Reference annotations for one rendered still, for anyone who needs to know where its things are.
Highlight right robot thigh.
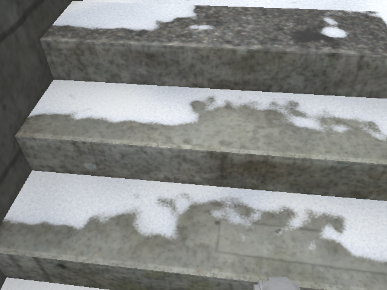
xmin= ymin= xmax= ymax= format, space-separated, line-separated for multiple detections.
xmin=253 ymin=277 xmax=299 ymax=290

